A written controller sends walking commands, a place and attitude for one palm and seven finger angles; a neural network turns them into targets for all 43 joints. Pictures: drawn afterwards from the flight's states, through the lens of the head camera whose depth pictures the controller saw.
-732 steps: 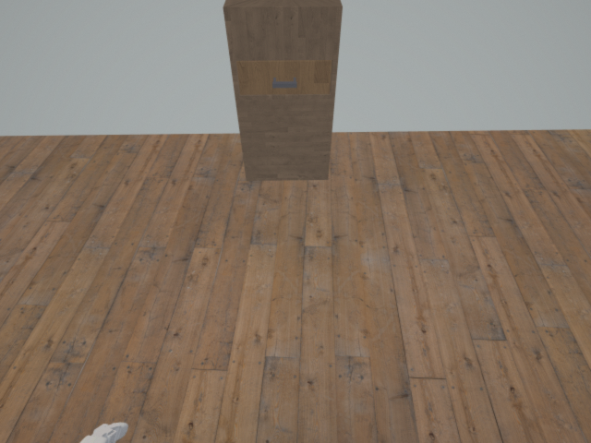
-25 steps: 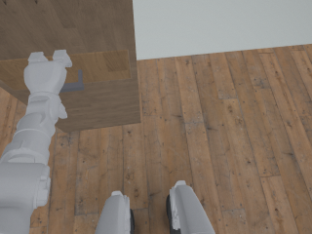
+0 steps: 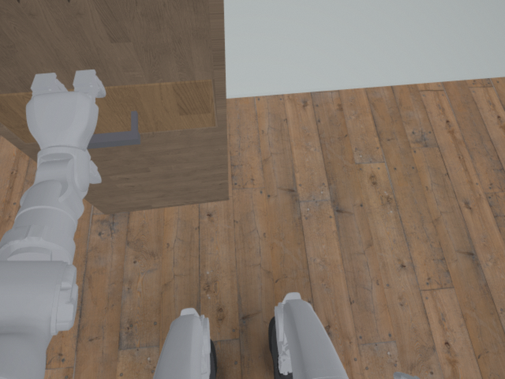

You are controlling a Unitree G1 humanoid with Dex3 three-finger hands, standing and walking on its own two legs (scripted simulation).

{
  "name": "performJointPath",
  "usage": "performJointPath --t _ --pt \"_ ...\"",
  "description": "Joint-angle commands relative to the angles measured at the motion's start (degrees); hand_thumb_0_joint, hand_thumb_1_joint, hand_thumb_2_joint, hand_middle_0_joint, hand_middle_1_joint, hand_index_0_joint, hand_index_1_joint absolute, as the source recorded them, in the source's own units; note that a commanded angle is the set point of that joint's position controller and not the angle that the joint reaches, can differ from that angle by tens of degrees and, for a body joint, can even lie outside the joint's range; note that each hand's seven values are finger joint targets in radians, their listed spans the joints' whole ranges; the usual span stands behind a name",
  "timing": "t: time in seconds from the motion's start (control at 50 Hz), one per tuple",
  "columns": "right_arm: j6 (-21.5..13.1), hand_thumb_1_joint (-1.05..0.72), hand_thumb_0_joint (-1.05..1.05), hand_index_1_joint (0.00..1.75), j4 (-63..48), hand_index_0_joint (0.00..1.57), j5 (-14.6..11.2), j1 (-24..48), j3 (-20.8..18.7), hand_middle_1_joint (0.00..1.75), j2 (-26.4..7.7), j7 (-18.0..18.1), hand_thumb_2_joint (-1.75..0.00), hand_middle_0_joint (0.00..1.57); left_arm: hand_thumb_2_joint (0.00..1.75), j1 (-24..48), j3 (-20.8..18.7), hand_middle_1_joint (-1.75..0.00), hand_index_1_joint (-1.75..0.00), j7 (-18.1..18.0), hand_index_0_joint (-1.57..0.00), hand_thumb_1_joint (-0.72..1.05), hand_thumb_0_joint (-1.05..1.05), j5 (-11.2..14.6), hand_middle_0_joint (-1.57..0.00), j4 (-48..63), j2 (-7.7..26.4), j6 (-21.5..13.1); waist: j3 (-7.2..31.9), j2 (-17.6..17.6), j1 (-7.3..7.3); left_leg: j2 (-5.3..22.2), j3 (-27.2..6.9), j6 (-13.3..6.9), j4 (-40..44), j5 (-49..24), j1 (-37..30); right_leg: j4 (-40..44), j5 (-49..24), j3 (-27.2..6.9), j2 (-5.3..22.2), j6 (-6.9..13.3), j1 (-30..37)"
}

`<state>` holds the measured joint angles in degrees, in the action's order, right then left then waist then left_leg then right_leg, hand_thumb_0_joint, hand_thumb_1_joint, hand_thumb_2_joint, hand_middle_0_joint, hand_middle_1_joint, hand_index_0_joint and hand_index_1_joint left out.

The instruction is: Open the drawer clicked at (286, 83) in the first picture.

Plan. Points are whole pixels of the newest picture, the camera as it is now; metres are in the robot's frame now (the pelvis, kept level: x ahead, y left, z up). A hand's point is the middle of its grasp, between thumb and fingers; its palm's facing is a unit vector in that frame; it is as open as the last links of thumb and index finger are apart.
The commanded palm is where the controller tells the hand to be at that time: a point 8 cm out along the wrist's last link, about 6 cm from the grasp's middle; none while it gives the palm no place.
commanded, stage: move the hooked fingers above the handle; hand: left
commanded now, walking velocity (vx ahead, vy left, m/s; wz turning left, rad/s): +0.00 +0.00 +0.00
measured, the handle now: (111, 129) +0.56 +0.23 -0.08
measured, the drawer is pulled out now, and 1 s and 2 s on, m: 0.00 0.00 0.00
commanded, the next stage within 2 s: none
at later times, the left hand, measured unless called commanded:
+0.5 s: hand (97, 139) +0.50 +0.23 -0.03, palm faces +0.01 +0.07 -1.00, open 13.8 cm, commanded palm +0.48 +0.24 +0.03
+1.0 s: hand (88, 141) +0.51 +0.24 -0.04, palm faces +0.00 +0.04 -1.00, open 13.8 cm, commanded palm +0.49 +0.23 +0.02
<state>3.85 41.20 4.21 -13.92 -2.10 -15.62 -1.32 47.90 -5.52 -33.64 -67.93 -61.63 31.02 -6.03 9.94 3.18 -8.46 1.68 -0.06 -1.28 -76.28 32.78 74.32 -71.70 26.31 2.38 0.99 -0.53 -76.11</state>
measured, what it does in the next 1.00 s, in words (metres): stands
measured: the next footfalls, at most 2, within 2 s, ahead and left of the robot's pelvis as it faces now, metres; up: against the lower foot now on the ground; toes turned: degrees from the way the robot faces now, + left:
none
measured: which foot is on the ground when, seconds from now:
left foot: down 0.00-1.00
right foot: down 0.00-1.00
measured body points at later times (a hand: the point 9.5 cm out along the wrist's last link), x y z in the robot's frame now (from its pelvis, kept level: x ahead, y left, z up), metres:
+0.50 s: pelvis -0.01 +0.00 +0.00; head +0.17 -0.01 +0.42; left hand +0.50 +0.22 +0.02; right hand +0.03 -0.27 -0.13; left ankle +0.01 +0.11 -0.61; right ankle +0.06 -0.13 -0.61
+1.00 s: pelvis -0.01 +0.00 -0.01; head +0.17 +0.01 +0.40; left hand +0.50 +0.24 +0.02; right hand +0.01 -0.28 -0.14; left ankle +0.01 +0.11 -0.61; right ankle +0.06 -0.13 -0.61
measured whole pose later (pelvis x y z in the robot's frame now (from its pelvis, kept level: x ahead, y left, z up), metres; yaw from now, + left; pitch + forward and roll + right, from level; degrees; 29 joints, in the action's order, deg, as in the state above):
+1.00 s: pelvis -0.01 +0.00 -0.01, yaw -1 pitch +31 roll -3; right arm 3.9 39.1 3.0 -14.5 -0.6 -16.2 -0.6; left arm 51.3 -4.0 -29.7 -67.3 -65.5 32.3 -1.6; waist 8.5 3.7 -9.7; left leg 1.9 0.3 -1.7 -78.2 32.1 77.4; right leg -73.1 25.1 1.9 0.7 -0.8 -79.2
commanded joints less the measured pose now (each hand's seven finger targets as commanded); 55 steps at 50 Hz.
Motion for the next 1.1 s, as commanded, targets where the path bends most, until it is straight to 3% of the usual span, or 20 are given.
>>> performJointPath --t 0.0,0.04,0.08,0.14,0.22,0.24,0.3,0.34,0.42,0.5,0.54,0.64,0.74,0.78,0.84,0.86,0.9,0.96,1.04,1.08 --pt "0.13 -0.9 0.0 0.3 -2.28 0.2 -1.0 -10.78 -3.69 0.3 -10.3 -0.29 -0.9 0.2 0.3 19.29 0.6 -1.2 -1.2 0.51 -0.3 -0.5 0.0 2.35 -0.3 4.4 13.51 8.89 35.53 6.33 0.18 -1.98 -1.35 0.01 11.6 -25.83 -24.94 8.41 -17.96 1.45 -2.73 2.33 21.87" --pt "-0.35 -0.9 0.0 0.3 -2.29 0.2 -1.58 -12.32 -4.44 0.3 -9.88 0.32 -0.9 0.2 0.3 22.93 6.84 -1.2 -1.2 5.9 -0.3 -0.5 0.0 4.92 -0.3 7.2 6.44 9.37 38.62 3.64 -2.96 -1.66 -2.39 -0.31 11.98 -25.85 -28.56 10.18 -18.34 1.51 -2.82 1.84 23.05" --pt "-1.06 -0.9 0.0 0.3 -1.42 0.2 -1.7 -13.84 -4.93 0.3 -9.66 1.23 -0.9 0.2 0.3 26.78 9.48 -1.2 -1.2 11.12 -0.3 -0.5 0.0 7.61 -0.3 13.7 4.13 7.02 41.28 3.1 -4.52 -1.52 -2.97 -0.78 12.39 -25.5 -31.4 11.93 -19.03 1.11 -2.71 1.42 24.94" --pt "-2.69 -0.9 0.0 0.3 -0.55 0.2 -1.34 -14.3 -4.6 0.3 -8.99 3.4 -0.9 0.2 0.3 32.09 9.39 -1.2 -1.2 15.4 -0.3 -0.5 0.0 8.7 -0.3 21.11 5.78 -0.2 38.46 2.41 -5.72 -1.67 -3.47 -1.34 12.83 -22.38 -31.39 12.7 -16.8 0.52 -2.33 1.52 23.63" --pt "-2.79 -0.9 0.0 0.3 0.74 0.2 -0.41 -12.57 -3.04 0.3 -8.99 3.92 -0.9 0.2 0.3 25.44 0.78 -1.2 -1.2 9.87 -0.3 -0.5 0.0 3.01 -0.3 16.29 13.98 -6.48 27.25 6.86 -1.39 -1.59 -3.88 -0.55 11.9 -21.73 -26.16 9.72 -10.88 1.36 -2.46 3.09 13.69" --pt "-2.18 -0.9 0.0 0.3 1.03 0.2 -0.02 -11.44 -2.34 0.3 -9.25 3.44 -0.9 0.2 0.3 24.43 -2.95 -1.2 -1.2 7.36 -0.3 -0.5 0.0 2.08 -0.3 14.85 18.03 -6.39 24.86 8.15 0.33 -1.64 -3.55 -0.42 11.41 -21.48 -23.23 8.54 -10.09 1.39 -2.44 3.37 12.68" --pt "-1.1 -0.9 0.0 0.3 -1.78 0.2 0.24 -8.49 -1.07 0.3 -8.6 1.82 -0.9 0.2 0.3 18.57 -4.44 -1.2 -1.2 0.17 -0.3 -0.5 0.0 1.07 -0.3 4.94 18.69 -0.89 18.34 5.63 1.65 -2.5 -1.84 -0.81 10.81 -17.81 -12.88 7.72 -8.07 1.34 -2.5 3.46 14.11" --pt "-0.53 -0.9 0.0 0.3 -3.77 0.2 -0.13 -7.11 -0.96 0.3 -9.08 0.78 -0.9 0.2 0.3 11.98 -3.74 -1.2 -1.2 -2.6 -0.3 -0.5 0.0 1.29 -0.3 -1.79 17.31 5.03 20.5 3.19 3.54 -3.18 -0.29 -0.66 11.67 -18.69 -11.99 7.87 -10.98 0.84 -2.61 3.44 19.2" --pt "0.8 -0.9 0.0 0.3 -5.3 0.2 -1.96 -7.47 -0.89 0.3 -9.99 1.26 -0.9 0.2 0.3 19.26 -1.76 -1.2 -1.2 -2.8 -0.3 -0.5 0.0 1.8 -0.3 0.47 21.24 12.9 30.78 0.23 2.37 -3.49 0.98 -0.87 13.73 -17.97 -13.32 9.96 -14.73 -0.54 -2.12 2.19 29.33" --pt "0.0 -0.9 0.0 0.3 -4.44 0.2 -2.43 -9.42 -1.52 0.3 -10.45 3.09 -0.9 0.2 0.3 26.83 -4.32 -1.2 -1.2 4.98 -0.3 -0.5 0.0 6.25 -0.3 9.62 26.68 10.81 43.07 -1.12 0.07 -2.97 0.67 -2.1 13.0 -17.2 -15.59 11.47 -18.37 -2.45 -1.8 0.57 38.47" --pt "-1.31 -0.9 0.0 0.3 -3.49 0.2 -2.42 -11.4 -2.42 0.3 -9.88 4.1 -0.9 0.2 0.3 31.06 -1.14 -1.2 -1.2 9.52 -0.3 -0.5 0.0 7.19 -0.3 15.63 22.46 5.67 45.59 0.52 -2.63 -2.47 -0.66 -2.23 12.67 -18.09 -20.11 11.63 -19.28 -2.24 -1.79 0.64 36.32" --pt "-5.03 -0.9 0.0 0.3 0.26 0.2 -1.77 -13.42 -3.56 0.3 -8.38 5.02 -0.9 0.2 0.3 29.38 13.08 -1.2 -1.2 14.12 -0.3 -0.5 0.0 5.49 -0.3 12.92 2.11 -4.27 27.48 3.39 -7.17 -1.48 -3.01 -1.54 11.81 -14.11 -25.42 12.43 -8.5 0.69 -2.25 1.74 14.28" --pt "-3.89 -0.9 0.0 0.3 0.64 0.2 -1.05 -13.34 -2.28 0.3 -9.42 3.42 -0.9 0.2 0.3 24.82 4.42 -1.2 -1.2 10.52 -0.3 -0.5 0.0 4.04 -0.3 1.08 10.23 -4.03 18.41 6.65 -3.39 -1.93 -3.08 -0.79 10.57 -13.16 -16.73 9.09 -5.46 1.86 -2.54 3.44 7.96" --pt "-2.92 -0.9 0.0 0.3 -1.06 0.2 -0.72 -12.92 -1.74 0.3 -9.84 2.67 -0.9 0.2 0.3 24.08 1.02 -1.2 -1.2 7.65 -0.3 -0.5 0.0 2.93 -0.3 0.08 14.35 -2.23 19.85 7.06 -2.07 -2.03 -2.76 -0.82 9.93 -16.06 -15.15 7.69 -7.04 1.85 -2.71 3.55 8.94" --pt "-1.5 -0.9 0.0 0.3 -3.04 0.2 0.03 -11.6 -1.41 0.3 -10.55 1.36 -0.9 0.2 0.3 22.42 -5.52 -1.2 -1.2 3.44 -0.3 -0.5 0.0 1.03 -0.3 3.33 22.7 0.58 29.09 8.5 1.65 -2.14 -1.94 -0.68 8.18 -21.6 -15.43 4.82 -11.62 1.32 -2.93 3.51 14.71" --pt "-0.68 -0.9 0.0 0.3 -3.61 0.2 -0.16 -11.59 -1.45 0.3 -10.74 1.11 -0.9 0.2 0.3 22.24 -5.37 -1.2 -1.2 1.96 -0.3 -0.5 0.0 0.15 -0.3 4.02 23.59 2.36 31.36 7.22 1.61 -2.22 -1.7 -0.67 8.05 -22.39 -15.59 4.82 -13.22 1.04 -3.06 3.25 16.91" --pt "-0.14 -0.9 0.0 0.3 -4.49 0.2 -0.9 -10.84 -1.68 0.3 -10.26 0.88 -0.9 0.2 0.3 22.62 -2.08 -1.2 -1.2 0.78 -0.3 -0.5 0.0 0.04 -0.3 3.59 19.94 5.95 30.6 5.49 0.64 -2.39 -0.96 -0.8 9.35 -20.02 -14.71 6.44 -13.05 0.78 -2.88 2.71 19.96" --pt "-0.18 -0.9 0.0 0.3 -4.58 0.2 -1.51 -10.89 -1.8 0.3 -10.99 1.17 -0.9 0.2 0.3 25.38 -3.36 -1.2 -1.2 2.45 -0.3 -0.5 0.0 2.53 -0.3 7.52 22.97 7.75 36.93 4.03 0.53 -2.23 -1.21 -1.05 10.57 -17.16 -16.51 7.68 -11.9 0.21 -2.75 1.95 24.5" --pt "-2.16 -0.9 0.0 0.3 -2.86 0.2 -1.98 -13.26 -3.4 0.3 -9.97 2.67 -0.9 0.2 0.3 33.16 2.61 -1.2 -1.2 8.85 -0.3 -0.5 0.0 5.57 -0.3 17.54 16.17 3.44 44.44 5.62 -3.82 -1.73 -2.93 -1.33 11.25 -18.34 -25.18 9.96 -13.49 0.12 -2.67 1.47 24.95" --pt "-3.28 -0.9 0.0 0.3 -1.27 0.2 -1.94 -14.25 -3.83 0.3 -9.64 3.37 -0.9 0.2 0.3 30.86 5.14 -1.2 -1.2 11.05 -0.3 -0.5 0.0 6.21 -0.3 17.42 12.13 0.88 40.86 4.93 -4.6 -1.58 -3.44 -1.32 11.57 -18.08 -27.34 11.07 -12.28 0.61 -2.76 1.54 21.84"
